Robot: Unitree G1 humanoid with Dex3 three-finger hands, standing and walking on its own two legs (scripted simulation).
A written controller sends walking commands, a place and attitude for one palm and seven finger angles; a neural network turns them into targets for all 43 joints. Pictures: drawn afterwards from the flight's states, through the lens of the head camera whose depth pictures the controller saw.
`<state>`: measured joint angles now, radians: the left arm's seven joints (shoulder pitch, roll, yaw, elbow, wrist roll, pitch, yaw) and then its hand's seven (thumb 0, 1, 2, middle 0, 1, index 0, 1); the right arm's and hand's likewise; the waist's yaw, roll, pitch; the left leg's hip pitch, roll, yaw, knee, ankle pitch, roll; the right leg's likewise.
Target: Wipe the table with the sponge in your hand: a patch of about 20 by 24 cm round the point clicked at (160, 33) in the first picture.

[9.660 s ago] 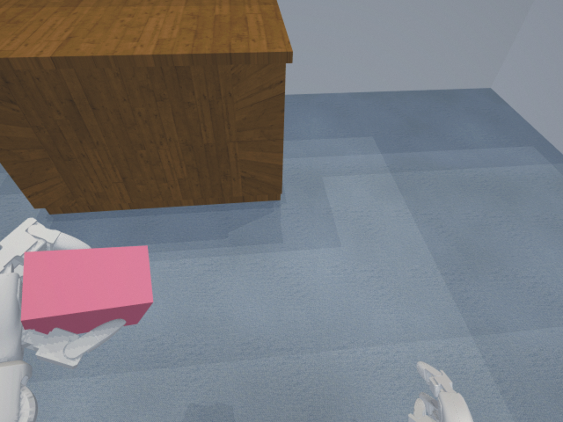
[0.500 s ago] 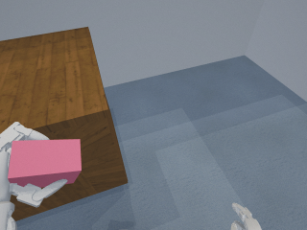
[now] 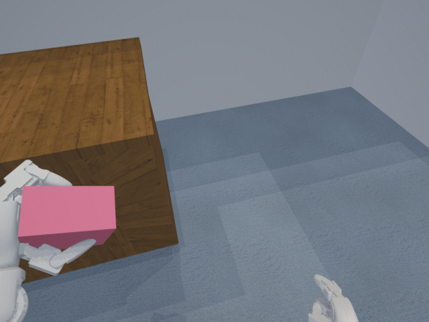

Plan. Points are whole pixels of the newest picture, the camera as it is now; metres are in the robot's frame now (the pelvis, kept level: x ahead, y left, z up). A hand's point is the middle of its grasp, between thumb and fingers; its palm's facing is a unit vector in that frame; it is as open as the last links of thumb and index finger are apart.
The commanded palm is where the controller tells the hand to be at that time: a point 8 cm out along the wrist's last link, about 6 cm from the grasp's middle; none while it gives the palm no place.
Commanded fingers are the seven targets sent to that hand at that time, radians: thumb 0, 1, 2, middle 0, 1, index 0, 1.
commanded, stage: come to a stop and stand still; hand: left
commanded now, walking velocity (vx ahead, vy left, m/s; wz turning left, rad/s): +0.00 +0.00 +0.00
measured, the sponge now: (81, 218) +0.22 +0.21 +0.16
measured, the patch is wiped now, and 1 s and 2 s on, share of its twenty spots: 0.00 0.00 0.00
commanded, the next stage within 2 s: none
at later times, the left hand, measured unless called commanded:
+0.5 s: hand (115, 257) +0.16 +0.13 +0.18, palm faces +0.43 -0.75 -0.50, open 10.6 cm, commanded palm +0.10 +0.17 +0.18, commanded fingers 0.00 0.10 1.30 -1.20 -1.60 -1.20 -1.60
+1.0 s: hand out of the picture +0.07 +0.07 +0.17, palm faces +0.41 -0.72 -0.56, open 10.6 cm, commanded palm +0.03 +0.10 +0.18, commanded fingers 0.00 0.10 1.30 -1.20 -1.60 -1.20 -1.60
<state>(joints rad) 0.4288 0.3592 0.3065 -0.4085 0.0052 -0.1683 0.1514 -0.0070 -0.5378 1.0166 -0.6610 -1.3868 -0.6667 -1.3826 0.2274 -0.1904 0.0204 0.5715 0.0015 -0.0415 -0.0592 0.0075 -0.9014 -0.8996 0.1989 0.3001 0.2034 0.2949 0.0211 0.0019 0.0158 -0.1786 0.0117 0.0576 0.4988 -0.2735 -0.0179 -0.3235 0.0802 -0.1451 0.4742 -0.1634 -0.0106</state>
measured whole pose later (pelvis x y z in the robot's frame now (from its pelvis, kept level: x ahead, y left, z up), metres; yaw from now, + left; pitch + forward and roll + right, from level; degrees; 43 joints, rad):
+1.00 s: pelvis -0.11 -0.18 -0.01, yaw +3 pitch -1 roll +3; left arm 0.57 0.40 0.37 -0.47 -0.02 -0.21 0.13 -0.01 -0.53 1.01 -0.66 -1.39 -0.67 -1.38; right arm 0.21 -0.21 -0.05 0.60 0.01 -0.06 -0.04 0.01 -0.90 -0.90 0.20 0.30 0.20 0.29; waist 0.02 0.02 0.04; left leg -0.22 0.03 0.13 0.57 -0.32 -0.01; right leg -0.37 -0.05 -0.04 0.80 -0.45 0.03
